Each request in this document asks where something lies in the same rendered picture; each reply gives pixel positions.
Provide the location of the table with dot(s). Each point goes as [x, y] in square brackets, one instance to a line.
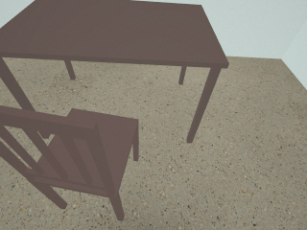
[114, 31]

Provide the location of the chair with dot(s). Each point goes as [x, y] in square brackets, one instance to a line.
[88, 154]

